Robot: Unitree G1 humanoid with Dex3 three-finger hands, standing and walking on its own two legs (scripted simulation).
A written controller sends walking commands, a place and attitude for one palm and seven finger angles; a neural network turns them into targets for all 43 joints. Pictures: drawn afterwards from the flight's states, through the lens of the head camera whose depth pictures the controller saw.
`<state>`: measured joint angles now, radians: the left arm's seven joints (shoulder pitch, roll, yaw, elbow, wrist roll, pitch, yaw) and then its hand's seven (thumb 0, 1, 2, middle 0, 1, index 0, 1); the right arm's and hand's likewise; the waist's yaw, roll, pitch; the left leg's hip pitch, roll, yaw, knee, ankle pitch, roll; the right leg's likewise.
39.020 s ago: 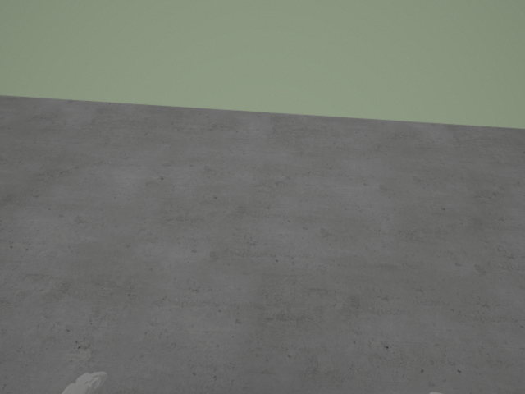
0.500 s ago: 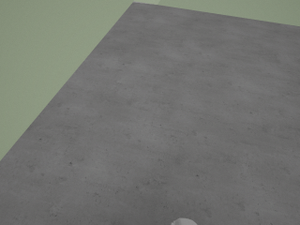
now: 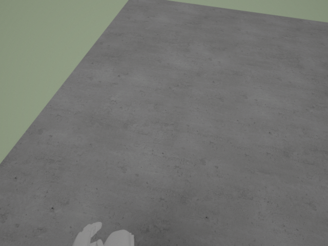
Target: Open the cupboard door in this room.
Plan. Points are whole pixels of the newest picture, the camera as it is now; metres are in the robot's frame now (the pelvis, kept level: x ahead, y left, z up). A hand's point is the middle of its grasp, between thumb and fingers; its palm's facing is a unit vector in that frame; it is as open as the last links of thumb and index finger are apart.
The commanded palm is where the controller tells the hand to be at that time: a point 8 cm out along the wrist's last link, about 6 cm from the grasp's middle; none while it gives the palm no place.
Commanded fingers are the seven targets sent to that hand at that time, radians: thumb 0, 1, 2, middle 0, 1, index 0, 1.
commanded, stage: turn to face it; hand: left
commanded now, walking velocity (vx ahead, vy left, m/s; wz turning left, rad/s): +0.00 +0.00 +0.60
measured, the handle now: out of the picture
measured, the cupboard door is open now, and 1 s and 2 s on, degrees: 49 49 49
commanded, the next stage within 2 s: none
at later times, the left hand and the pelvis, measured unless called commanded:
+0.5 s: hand out of the picture +0.09 +0.24 -0.16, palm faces +0.30 -0.91 -0.30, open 7.3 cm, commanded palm none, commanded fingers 0.00 0.90 0.90 -0.20 -0.30 -0.20 -0.30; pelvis +0.06 +0.00 +0.00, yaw +16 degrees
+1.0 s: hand out of the picture -0.01 +0.15 -0.19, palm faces +0.61 -0.76 -0.23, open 7.3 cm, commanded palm none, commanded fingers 0.00 0.90 0.90 -0.20 -0.30 -0.20 -0.30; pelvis +0.07 -0.04 -0.01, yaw +36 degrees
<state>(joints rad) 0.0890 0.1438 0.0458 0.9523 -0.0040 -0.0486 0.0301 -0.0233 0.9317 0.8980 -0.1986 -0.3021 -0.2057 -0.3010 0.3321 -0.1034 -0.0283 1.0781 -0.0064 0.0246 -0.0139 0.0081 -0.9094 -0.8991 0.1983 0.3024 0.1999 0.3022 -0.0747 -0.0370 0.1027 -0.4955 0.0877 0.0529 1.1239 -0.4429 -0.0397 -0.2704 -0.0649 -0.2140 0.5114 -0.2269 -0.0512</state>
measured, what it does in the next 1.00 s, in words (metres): steps on the spot, turning left: left foot, then right foot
